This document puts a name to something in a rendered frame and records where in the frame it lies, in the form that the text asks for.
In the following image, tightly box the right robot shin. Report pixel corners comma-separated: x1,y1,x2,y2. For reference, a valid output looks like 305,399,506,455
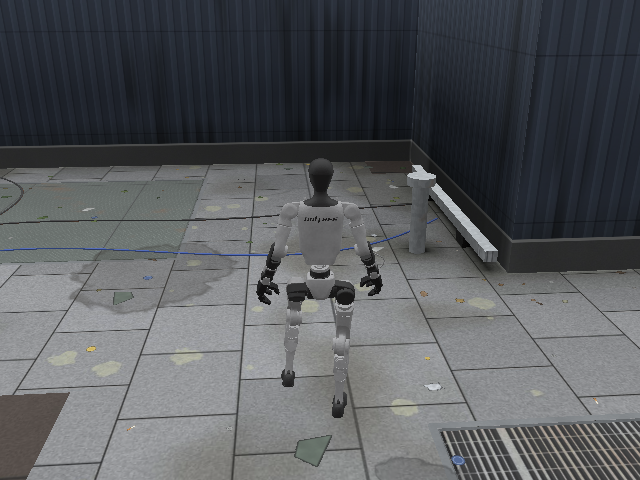
333,339,350,404

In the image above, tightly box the left robot forearm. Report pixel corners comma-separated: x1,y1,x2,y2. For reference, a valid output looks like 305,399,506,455
259,242,281,285

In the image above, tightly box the robot right upper arm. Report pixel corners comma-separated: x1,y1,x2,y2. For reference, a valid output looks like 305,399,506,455
341,202,371,257

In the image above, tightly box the robot left upper arm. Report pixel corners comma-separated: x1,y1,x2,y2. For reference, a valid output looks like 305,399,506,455
272,202,300,258

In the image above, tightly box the robot right thigh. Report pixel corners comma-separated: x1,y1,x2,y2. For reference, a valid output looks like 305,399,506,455
332,280,355,356

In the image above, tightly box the right robot forearm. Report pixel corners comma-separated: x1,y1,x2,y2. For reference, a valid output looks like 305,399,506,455
360,241,380,279

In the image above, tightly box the left robot hand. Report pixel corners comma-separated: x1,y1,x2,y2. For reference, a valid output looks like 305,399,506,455
256,280,280,305

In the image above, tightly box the right robot hand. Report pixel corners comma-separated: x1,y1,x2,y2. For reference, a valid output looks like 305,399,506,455
360,275,383,296

